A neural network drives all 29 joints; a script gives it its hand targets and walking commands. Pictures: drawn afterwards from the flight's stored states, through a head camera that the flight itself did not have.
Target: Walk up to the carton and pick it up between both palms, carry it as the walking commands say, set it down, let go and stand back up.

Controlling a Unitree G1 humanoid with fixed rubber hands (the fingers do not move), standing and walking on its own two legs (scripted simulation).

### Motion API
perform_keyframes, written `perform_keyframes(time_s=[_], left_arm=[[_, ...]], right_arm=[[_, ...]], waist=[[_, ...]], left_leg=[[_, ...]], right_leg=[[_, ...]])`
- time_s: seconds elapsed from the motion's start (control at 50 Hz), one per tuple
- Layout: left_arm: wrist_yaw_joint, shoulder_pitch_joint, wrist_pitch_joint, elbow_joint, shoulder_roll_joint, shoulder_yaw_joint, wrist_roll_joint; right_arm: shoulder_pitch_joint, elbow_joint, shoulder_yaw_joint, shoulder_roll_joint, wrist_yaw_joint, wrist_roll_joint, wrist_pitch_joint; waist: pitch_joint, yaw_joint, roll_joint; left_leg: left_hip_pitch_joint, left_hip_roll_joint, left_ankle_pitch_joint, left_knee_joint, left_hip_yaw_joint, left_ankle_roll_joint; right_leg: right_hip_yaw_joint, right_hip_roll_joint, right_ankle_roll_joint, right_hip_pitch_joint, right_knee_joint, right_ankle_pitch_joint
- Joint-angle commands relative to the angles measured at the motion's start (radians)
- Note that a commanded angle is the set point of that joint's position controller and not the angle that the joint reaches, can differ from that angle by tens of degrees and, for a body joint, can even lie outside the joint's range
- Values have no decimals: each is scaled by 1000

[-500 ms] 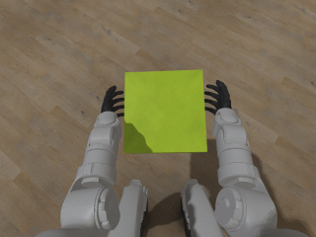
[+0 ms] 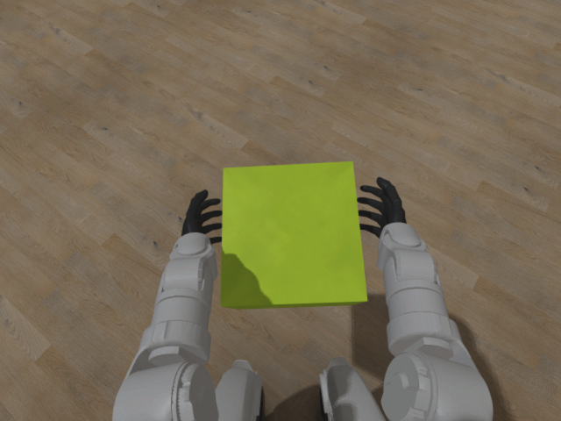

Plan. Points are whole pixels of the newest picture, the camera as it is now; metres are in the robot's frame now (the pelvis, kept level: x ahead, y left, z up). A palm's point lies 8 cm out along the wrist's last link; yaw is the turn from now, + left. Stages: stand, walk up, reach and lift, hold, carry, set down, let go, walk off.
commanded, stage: reach and lift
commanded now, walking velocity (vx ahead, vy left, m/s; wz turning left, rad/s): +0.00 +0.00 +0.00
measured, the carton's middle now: (291, 240) +0.41 -0.01 -0.11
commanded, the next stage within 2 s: none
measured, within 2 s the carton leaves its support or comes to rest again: neither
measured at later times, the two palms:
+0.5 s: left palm (179, 230) +0.37 +0.14 +0.04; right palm (404, 217) +0.37 -0.15 +0.05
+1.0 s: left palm (168, 218) +0.35 +0.13 +0.11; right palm (438, 206) +0.35 -0.16 +0.12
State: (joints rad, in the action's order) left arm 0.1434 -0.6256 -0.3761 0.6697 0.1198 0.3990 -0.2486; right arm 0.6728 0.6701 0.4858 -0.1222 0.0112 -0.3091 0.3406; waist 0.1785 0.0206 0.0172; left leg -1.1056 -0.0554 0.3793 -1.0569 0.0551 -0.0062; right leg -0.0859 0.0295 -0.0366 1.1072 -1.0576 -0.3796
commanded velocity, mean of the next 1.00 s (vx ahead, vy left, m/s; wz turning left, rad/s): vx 0.00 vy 0.00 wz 0.00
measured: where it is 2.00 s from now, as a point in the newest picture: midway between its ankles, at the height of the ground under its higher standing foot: outside the picture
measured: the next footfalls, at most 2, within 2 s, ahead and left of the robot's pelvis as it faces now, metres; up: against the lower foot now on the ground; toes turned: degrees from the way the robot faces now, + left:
none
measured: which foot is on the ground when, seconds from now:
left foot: down 0.00-1.00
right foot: down 0.00-1.00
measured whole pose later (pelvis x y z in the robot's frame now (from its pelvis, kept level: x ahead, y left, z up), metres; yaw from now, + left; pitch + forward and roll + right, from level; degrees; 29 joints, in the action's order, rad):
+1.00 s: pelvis +0.04 +0.01 +0.09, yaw -1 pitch +1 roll +0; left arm 0.12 -0.36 -0.59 0.48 0.18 0.29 -0.26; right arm 0.42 0.46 0.41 -0.17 -0.04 -0.34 0.55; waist 0.08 0.04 0.01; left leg -0.28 -0.04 0.22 -0.47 0.05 0.02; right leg -0.11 0.00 -0.03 0.28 -0.46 -0.20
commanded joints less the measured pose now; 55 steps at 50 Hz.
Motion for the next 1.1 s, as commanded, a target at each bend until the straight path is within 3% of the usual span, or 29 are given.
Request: perform_keyframes(time_s=[0.0,0.02,0.08,0.12,0.14,0.22,0.24,0.32,0.38,0.46,0.5,0.54,0.58,0.62,0.66,0.7,0.72,0.76,0.78,0.8,0.82,0.88,0.94,0.96,0.98,1.02,1.04,1.06,1.08], left_arm=[[-389,-706,53,-81,1063,-544,206],[-409,-668,44,9,1012,-472,137],[-410,-727,65,-132,955,-532,168],[-432,-627,46,-39,954,-482,123],[-426,-630,54,-52,935,-483,114],[-444,-580,49,-86,959,-526,162],[-448,-603,49,-122,919,-526,155],[-452,-528,36,-98,951,-521,133],[-453,-528,23,-100,908,-481,122],[-451,-411,6,-100,969,-561,179],[-443,-400,7,-166,922,-576,144],[-438,-393,-10,-128,983,-611,160],[-434,-417,-10,-203,977,-628,172],[-418,-434,-14,-256,987,-680,195],[-420,-512,-29,-232,975,-634,156],[-419,-504,-43,-234,1016,-667,206],[-416,-440,-55,-210,1021,-664,184],[-403,-481,-63,-225,1038,-656,201],[-406,-441,-83,-154,1016,-578,178],[-405,-418,-95,-176,1039,-599,167],[-403,-329,-125,-86,1045,-547,149],[-388,-449,-125,-303,1061,-654,226],[-387,-428,-157,-247,1048,-621,230],[-387,-474,-169,-310,1047,-650,224],[-384,-508,-174,-332,1006,-636,230],[-393,-445,-189,-337,1024,-651,248],[-383,-405,-205,-333,1016,-652,221],[-388,-390,-221,-310,1057,-669,246],[-384,-366,-230,-342,1064,-678,229]], right_arm=[[516,40,-562,-1033,-282,159,5],[502,93,-513,-985,-286,118,6],[470,37,-606,-1089,-287,174,14],[452,37,-581,-1052,-279,134,25],[426,66,-589,-1080,-278,150,25],[415,-20,-669,-1101,-273,164,27],[371,-2,-660,-1096,-272,159,34],[407,-73,-700,-1112,-270,184,30],[257,35,-606,-1052,-259,110,57],[241,-61,-666,-1049,-255,149,51],[174,-78,-674,-1021,-262,140,52],[227,-98,-679,-1015,-258,167,52],[208,-103,-685,-1058,-263,170,75],[244,-110,-699,-1067,-286,194,79],[211,-15,-604,-983,-300,128,90],[251,-74,-655,-1016,-307,176,112],[295,-128,-689,-1034,-310,203,110],[283,-79,-662,-1037,-320,200,133],[224,-5,-565,-967,-318,141,153],[270,-62,-628,-1023,-328,167,167],[240,-57,-588,-942,-328,151,185],[196,-80,-659,-1016,-340,203,214],[195,-86,-612,-962,-337,192,234],[189,-105,-648,-1013,-335,210,245],[215,-63,-653,-1044,-341,211,258],[246,-178,-731,-1041,-338,249,263],[253,-176,-745,-1057,-338,278,274],[228,-210,-738,-991,-332,261,271],[208,-222,-730,-1000,-334,257,289]], waist=[[651,23,-46],[570,7,-13],[722,-35,-8],[619,7,-91],[605,-42,-14],[671,-23,-129],[660,-48,-68],[578,-67,-78],[433,-2,-49],[461,9,-96],[522,-14,-18],[480,-9,57],[469,8,-16],[504,-16,14],[377,36,59],[418,37,0],[408,-8,66],[410,-15,28],[249,48,-30],[324,2,-1],[216,30,13],[282,9,22],[177,30,-16],[205,16,43],[194,-22,-56],[224,-36,-81],[211,-60,25],[222,-3,19],[218,-14,44]], left_leg=[[459,-59,-186,192,-22,11],[385,-73,-155,197,-28,9],[378,-84,-235,217,-56,12],[394,-73,-186,249,-41,28],[404,-69,-191,257,-51,30],[506,-75,-307,301,-34,39],[531,-71,-292,305,-37,31],[546,-64,-298,349,-31,46],[523,-56,-239,400,-21,41],[656,-52,-420,454,-3,28],[697,-54,-484,476,-14,13],[697,-60,-437,498,-19,5],[815,-49,-406,518,-7,21],[863,-42,-391,544,6,6],[782,-34,-257,572,6,-3],[822,-31,-209,589,4,-2],[821,-42,-239,586,0,4],[874,-33,-272,586,3,2],[809,-24,-224,605,13,7],[860,-27,-219,624,11,5],[817,-23,-227,647,9,-2],[955,-19,-360,644,15,-5],[961,2,-280,670,37,-6],[960,-19,-246,684,3,-11],[951,-13,-214,688,18,11],[987,-22,-273,693,7,9],[963,-21,-311,706,2,4],[986,-22,-354,702,14,-3],[1031,-16,-368,702,8,-15]], right_leg=[[73,106,37,-408,155,174],[68,101,40,-355,171,147],[44,99,19,-580,192,331],[43,92,7,-539,258,266],[30,77,11,-552,249,267],[19,80,0,-703,313,381],[7,75,6,-704,311,357],[12,69,2,-715,360,367],[-4,53,18,-741,413,343],[23,67,7,-804,445,501],[9,63,19,-866,473,577],[9,55,27,-898,488,513],[19,58,12,-847,514,467],[23,70,24,-879,521,409],[36,70,50,-824,547,303],[45,77,41,-900,559,269],[44,68,44,-902,549,293],[39,71,47,-885,561,296],[44,73,48,-828,578,269],[54,74,48,-916,576,282],[48,69,51,-926,598,291],[28,66,61,-930,615,354],[34,71,59,-901,637,286],[31,68,55,-984,652,290],[22,65,44,-993,656,250],[25,76,32,-1017,664,303],[17,61,36,-1060,652,367],[14,60,43,-1049,662,398],[15,64,50,-1047,681,381]])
